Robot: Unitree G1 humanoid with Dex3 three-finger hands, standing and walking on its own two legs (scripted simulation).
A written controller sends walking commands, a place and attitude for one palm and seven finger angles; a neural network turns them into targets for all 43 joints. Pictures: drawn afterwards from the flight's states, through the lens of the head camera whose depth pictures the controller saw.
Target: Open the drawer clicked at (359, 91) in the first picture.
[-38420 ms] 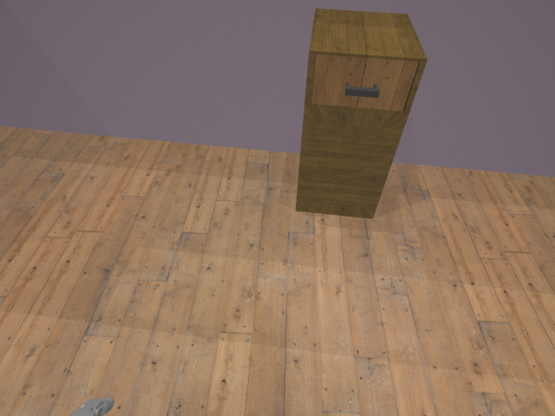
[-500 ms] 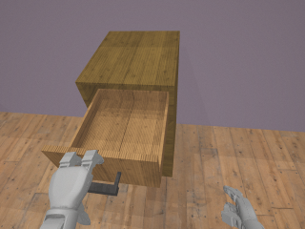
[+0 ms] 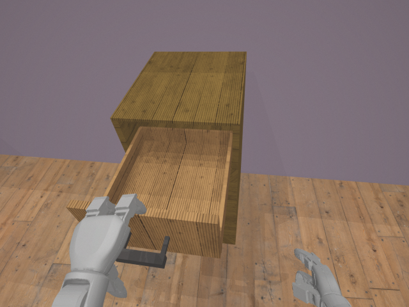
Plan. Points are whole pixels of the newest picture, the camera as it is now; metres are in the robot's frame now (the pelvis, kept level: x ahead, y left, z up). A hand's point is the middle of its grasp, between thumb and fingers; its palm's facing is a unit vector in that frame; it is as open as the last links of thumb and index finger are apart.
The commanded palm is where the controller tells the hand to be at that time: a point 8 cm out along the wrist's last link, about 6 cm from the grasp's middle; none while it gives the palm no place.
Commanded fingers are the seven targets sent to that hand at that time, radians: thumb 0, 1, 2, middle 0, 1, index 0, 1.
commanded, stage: lift the hand off the handle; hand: left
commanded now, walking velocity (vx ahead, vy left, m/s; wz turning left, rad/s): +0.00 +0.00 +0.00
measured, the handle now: (143, 248) +0.25 +0.19 -0.07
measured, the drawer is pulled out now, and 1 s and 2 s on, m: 0.30 0.30 0.30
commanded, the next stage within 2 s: draw the hand back to the body in 0.42 s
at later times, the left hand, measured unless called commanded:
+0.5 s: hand (119, 235) +0.21 +0.18 +0.08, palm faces +0.05 -0.18 -0.98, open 13.8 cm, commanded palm +0.18 +0.19 +0.14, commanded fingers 0.00 -0.50 0.30 -0.30 -1.20 -0.30 -1.20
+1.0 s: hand (91, 235) +0.20 +0.22 +0.10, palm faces +0.06 -0.13 -0.99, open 13.8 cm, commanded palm +0.17 +0.22 +0.16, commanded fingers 0.00 -0.50 0.30 -0.30 -1.20 -0.30 -1.20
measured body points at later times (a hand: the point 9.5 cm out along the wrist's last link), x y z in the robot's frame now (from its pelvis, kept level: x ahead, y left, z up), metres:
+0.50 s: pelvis +0.00 +0.00 +0.01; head +0.00 -0.05 +0.46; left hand +0.21 +0.19 +0.13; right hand +0.23 -0.20 -0.09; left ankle -0.01 +0.13 -0.72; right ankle +0.00 -0.11 -0.72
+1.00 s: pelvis +0.01 +0.01 +0.01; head +0.01 -0.03 +0.46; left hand +0.19 +0.23 +0.15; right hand +0.24 -0.19 -0.08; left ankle -0.01 +0.13 -0.72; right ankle +0.00 -0.11 -0.72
